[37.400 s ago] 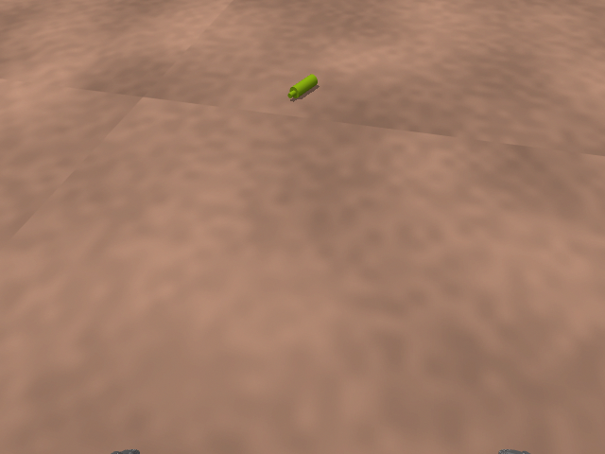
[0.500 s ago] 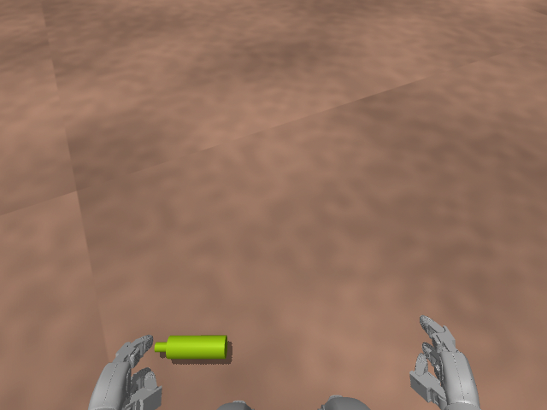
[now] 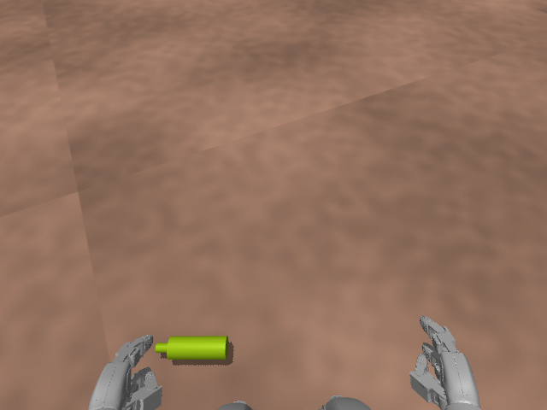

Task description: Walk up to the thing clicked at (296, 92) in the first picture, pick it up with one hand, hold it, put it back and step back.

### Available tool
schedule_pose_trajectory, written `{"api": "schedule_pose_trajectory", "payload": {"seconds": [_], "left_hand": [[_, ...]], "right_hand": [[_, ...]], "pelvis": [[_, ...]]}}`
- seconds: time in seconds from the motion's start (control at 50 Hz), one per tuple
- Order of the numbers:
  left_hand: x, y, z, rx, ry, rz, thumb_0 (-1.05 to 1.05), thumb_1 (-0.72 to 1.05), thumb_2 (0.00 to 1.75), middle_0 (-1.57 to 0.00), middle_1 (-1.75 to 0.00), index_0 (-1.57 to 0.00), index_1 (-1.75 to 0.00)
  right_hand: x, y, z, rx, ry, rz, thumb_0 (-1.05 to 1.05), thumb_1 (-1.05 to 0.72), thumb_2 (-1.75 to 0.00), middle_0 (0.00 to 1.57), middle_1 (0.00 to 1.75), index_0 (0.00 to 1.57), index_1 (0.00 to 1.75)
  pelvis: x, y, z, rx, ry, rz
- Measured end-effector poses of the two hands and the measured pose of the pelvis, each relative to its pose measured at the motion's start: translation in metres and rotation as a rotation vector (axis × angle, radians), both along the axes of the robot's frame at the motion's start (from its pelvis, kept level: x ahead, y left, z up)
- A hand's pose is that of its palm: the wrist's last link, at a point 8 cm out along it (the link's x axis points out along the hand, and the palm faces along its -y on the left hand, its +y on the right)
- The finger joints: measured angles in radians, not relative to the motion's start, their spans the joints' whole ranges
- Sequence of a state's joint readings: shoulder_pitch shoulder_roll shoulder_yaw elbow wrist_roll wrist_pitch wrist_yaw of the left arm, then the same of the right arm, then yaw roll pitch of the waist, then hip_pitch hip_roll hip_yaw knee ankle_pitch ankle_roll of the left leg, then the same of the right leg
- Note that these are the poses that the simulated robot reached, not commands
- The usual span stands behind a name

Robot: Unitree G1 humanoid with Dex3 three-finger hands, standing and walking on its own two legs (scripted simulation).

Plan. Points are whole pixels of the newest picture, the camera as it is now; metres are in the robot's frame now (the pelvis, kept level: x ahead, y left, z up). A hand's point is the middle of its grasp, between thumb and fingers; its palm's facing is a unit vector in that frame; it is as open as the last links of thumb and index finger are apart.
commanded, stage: home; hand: left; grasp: from above
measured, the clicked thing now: (191, 347) +0.41 +0.29 -0.68
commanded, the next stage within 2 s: stand in 0.48 s
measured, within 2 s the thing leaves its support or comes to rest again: neither
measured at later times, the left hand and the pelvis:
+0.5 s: hand (157, 392) +0.16 +0.18 -0.05, palm faces +0.04 -0.98 -0.20, open 7.4 cm; pelvis +0.00 +0.00 +0.00, yaw +0 degrees
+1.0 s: hand out of the picture +0.08 +0.24 -0.10, palm faces +0.04 -0.95 -0.32, open 7.4 cm; pelvis -0.01 +0.01 +0.05, yaw -1 degrees
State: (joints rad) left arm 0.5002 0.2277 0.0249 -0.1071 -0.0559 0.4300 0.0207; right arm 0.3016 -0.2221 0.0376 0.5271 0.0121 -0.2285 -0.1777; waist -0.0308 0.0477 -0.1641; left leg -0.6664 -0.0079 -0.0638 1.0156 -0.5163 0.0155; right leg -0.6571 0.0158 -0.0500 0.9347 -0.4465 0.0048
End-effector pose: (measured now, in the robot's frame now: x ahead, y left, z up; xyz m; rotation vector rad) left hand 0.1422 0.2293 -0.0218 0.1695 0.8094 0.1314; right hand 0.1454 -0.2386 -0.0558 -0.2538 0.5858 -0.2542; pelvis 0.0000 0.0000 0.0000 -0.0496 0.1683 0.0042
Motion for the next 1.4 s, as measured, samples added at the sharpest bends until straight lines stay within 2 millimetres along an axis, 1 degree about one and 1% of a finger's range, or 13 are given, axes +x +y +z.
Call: {"api": "schedule_pose_trajectory", "payload": {"seconds": [0.2, 0.58, 0.6, 0.64, 0.68, 0.76, 0.88, 1.0, 1.12, 1.24, 1.4], "left_hand": [[-0.001, 0.000, -0.001, 0.003, 0.011, -0.006, 0.01, 0.91, 0.90, -0.20, -0.29, -0.20, -0.30], [0.003, 0.002, 0.000, 0.003, 0.005, -0.006, 0.01, 0.91, 0.90, -0.20, -0.29, -0.20, -0.30], [0.005, 0.004, -0.003, 0.027, -0.008, -0.021, 0.01, 0.91, 0.90, -0.20, -0.29, -0.20, -0.30], [0.008, 0.010, -0.014, 0.076, -0.021, -0.041, 0.01, 0.91, 0.90, -0.20, -0.29, -0.20, -0.30], [0.007, 0.018, -0.024, 0.102, 0.004, -0.039, 0.01, 0.91, 0.90, -0.20, -0.29, -0.20, -0.30], [-0.009, 0.033, -0.033, 0.123, 0.076, -0.016, 0.01, 0.91, 0.90, -0.20, -0.29, -0.20, -0.30], [-0.045, 0.050, -0.043, 0.129, 0.205, 0.032, 0.01, 0.91, 0.90, -0.20, -0.30, -0.20, -0.30], [-0.078, 0.056, -0.046, 0.111, 0.307, 0.074, 0.01, 0.91, 0.90, -0.20, -0.30, -0.20, -0.30], [-0.105, 0.057, -0.046, 0.098, 0.386, 0.101, 0.01, 0.91, 0.90, -0.20, -0.30, -0.20, -0.30], [-0.123, 0.057, -0.044, 0.103, 0.438, 0.112, 0.01, 0.91, 0.90, -0.20, -0.30, -0.20, -0.30], [-0.135, 0.058, -0.042, 0.113, 0.479, 0.117, 0.01, 0.91, 0.90, -0.20, -0.30, -0.20, -0.30]], "right_hand": [[0.000, -0.002, 0.001, -0.004, -0.002, -0.005, 0.01, -0.90, -0.90, 0.21, 0.30, 0.21, 0.30], [0.003, 0.001, 0.000, 0.000, 0.002, -0.008, 0.01, -0.90, -0.90, 0.21, 0.30, 0.21, 0.30], [0.002, 0.001, -0.002, -0.017, 0.028, 0.018, 0.01, -0.90, -0.90, 0.21, 0.30, 0.20, 0.30], [-0.001, -0.001, -0.011, -0.041, 0.151, 0.090, 0.01, -0.90, -0.90, 0.21, 0.30, 0.20, 0.30], [-0.007, -0.005, -0.017, -0.050, 0.263, 0.136, 0.01, -0.90, -0.90, 0.21, 0.30, 0.20, 0.30], [-0.024, -0.016, -0.017, -0.015, 0.368, 0.104, 0.01, -0.90, -0.90, 0.21, 0.30, 0.21, 0.30], [-0.052, -0.026, -0.013, 0.003, 0.455, 0.032, 0.01, -0.91, -0.90, 0.21, 0.30, 0.21, 0.30], [-0.076, -0.024, -0.011, 0.019, 0.530, -0.005, 0.01, -0.91, -0.90, 0.20, 0.30, 0.20, 0.30], [-0.092, -0.017, -0.012, 0.047, 0.581, -0.020, 0.00, -0.91, -0.90, 0.20, 0.30, 0.20, 0.30], [-0.102, -0.017, -0.013, 0.065, 0.610, -0.030, 0.00, -0.91, -0.90, 0.21, 0.30, 0.20, 0.30], [-0.110, -0.027, -0.012, 0.065, 0.643, -0.043, 0.00, -0.91, -0.90, 0.21, 0.30, 0.20, 0.30]], "pelvis": [[0.001, 0.000, 0.000, 0.000, 0.004, -0.002], [0.004, 0.002, 0.000, -0.002, 0.006, -0.003], [0.002, 0.002, 0.001, 0.002, -0.016, -0.004], [-0.002, 0.002, 0.006, 0.020, -0.065, -0.010], [-0.005, 0.002, 0.012, 0.033, -0.093, -0.013], [-0.008, 0.003, 0.023, 0.048, -0.133, -0.016], [-0.007, 0.006, 0.036, 0.048, -0.178, -0.015], [-0.009, 0.012, 0.047, 0.045, -0.215, -0.013], [-0.012, 0.013, 0.056, 0.051, -0.240, -0.012], [-0.016, 0.012, 0.061, 0.053, -0.255, -0.010], [-0.019, 0.008, 0.063, 0.052, -0.255, -0.009]]}}
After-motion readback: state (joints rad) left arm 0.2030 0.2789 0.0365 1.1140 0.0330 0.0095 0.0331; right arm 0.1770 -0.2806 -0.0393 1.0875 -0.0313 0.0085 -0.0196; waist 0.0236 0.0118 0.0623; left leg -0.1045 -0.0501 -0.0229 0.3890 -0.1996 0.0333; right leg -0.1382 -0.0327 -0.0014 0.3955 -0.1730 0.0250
